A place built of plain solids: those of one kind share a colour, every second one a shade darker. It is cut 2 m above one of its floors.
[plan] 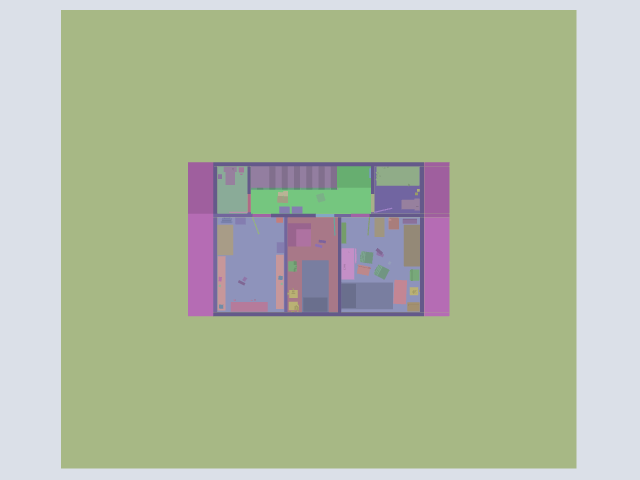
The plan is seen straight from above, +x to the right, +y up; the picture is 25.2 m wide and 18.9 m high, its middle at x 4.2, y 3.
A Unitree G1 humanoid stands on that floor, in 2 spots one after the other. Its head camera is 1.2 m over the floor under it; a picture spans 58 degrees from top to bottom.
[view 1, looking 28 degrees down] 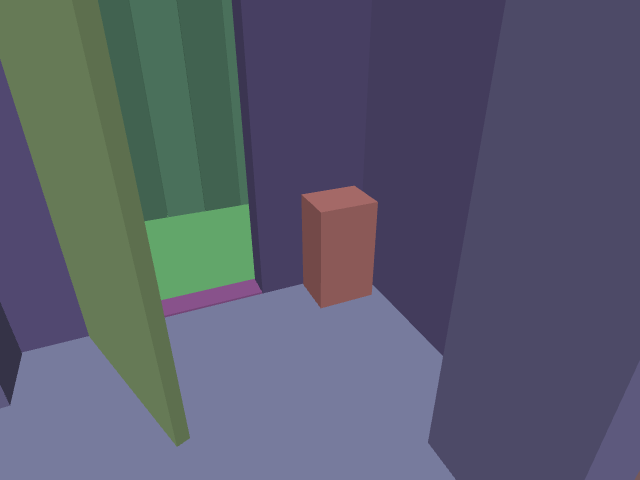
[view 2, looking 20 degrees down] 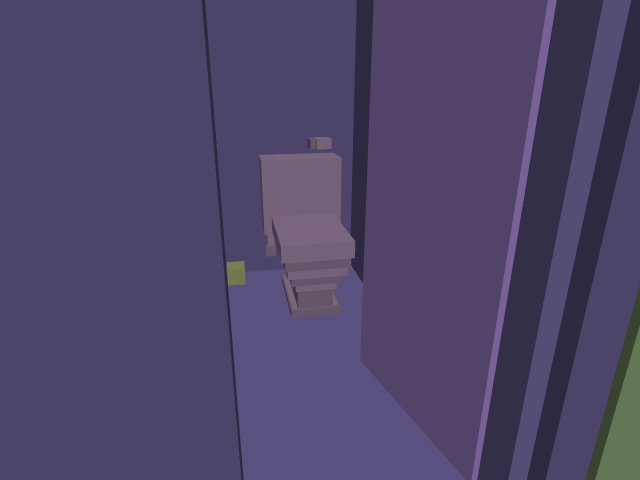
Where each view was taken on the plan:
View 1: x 1.82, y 2.23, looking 66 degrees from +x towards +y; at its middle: book_pile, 1.81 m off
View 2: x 5.42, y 4.78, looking -11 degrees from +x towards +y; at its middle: wc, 2.21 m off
